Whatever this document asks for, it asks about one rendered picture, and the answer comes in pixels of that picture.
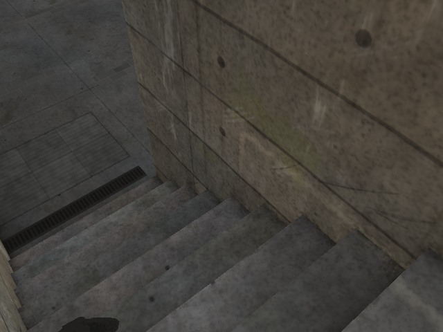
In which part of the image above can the robot left hand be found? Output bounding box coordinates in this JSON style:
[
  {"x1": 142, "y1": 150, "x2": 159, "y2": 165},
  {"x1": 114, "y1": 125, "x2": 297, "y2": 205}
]
[{"x1": 58, "y1": 317, "x2": 119, "y2": 332}]

